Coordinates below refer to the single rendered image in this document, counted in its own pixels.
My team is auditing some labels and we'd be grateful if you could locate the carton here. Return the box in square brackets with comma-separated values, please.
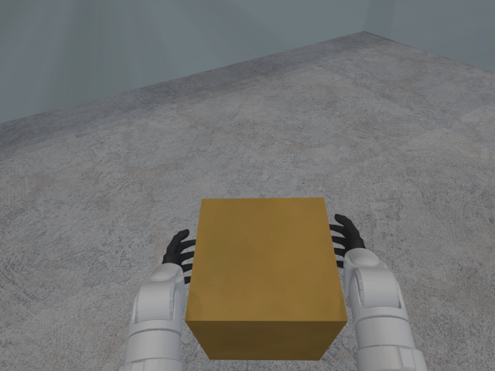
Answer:
[185, 197, 348, 360]

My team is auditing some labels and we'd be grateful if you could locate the left robot forearm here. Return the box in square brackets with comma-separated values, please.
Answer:
[118, 263, 186, 371]

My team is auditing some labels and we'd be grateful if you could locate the robot right hand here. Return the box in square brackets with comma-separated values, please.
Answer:
[329, 214, 366, 268]

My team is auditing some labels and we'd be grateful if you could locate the robot left hand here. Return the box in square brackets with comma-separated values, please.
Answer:
[162, 229, 196, 284]

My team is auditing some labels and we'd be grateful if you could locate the right robot forearm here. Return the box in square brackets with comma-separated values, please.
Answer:
[343, 248, 428, 371]

